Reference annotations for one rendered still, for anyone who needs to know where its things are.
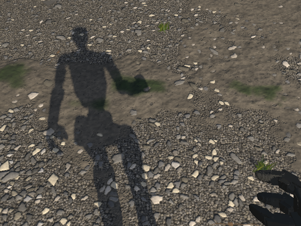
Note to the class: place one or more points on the right robot hand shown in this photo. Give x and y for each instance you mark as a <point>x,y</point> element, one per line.
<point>290,206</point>

